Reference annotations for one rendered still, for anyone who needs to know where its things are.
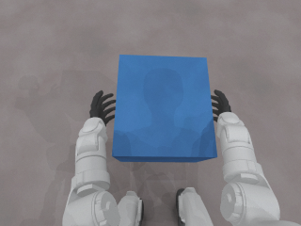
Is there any left robot upper arm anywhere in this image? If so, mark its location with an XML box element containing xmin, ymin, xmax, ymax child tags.
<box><xmin>62</xmin><ymin>190</ymin><xmax>120</xmax><ymax>226</ymax></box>

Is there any robot left thigh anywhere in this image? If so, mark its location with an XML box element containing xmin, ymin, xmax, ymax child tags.
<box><xmin>118</xmin><ymin>195</ymin><xmax>142</xmax><ymax>226</ymax></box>

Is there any left robot shin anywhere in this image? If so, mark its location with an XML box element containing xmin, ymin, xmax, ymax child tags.
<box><xmin>126</xmin><ymin>191</ymin><xmax>140</xmax><ymax>226</ymax></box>

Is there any left robot hand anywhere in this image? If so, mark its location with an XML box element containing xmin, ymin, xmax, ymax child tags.
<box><xmin>89</xmin><ymin>90</ymin><xmax>116</xmax><ymax>126</ymax></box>

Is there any right robot hand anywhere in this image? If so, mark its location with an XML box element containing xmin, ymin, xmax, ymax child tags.
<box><xmin>211</xmin><ymin>89</ymin><xmax>231</xmax><ymax>122</ymax></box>

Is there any right robot forearm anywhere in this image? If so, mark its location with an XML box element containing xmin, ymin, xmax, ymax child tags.
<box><xmin>216</xmin><ymin>112</ymin><xmax>280</xmax><ymax>220</ymax></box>

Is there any left robot forearm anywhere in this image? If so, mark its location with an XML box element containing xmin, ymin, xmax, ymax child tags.
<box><xmin>62</xmin><ymin>117</ymin><xmax>111</xmax><ymax>220</ymax></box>

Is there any carton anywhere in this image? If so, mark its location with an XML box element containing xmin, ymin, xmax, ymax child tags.
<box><xmin>112</xmin><ymin>55</ymin><xmax>218</xmax><ymax>163</ymax></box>

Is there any right robot upper arm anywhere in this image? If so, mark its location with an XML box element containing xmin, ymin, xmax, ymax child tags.
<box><xmin>220</xmin><ymin>181</ymin><xmax>301</xmax><ymax>226</ymax></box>

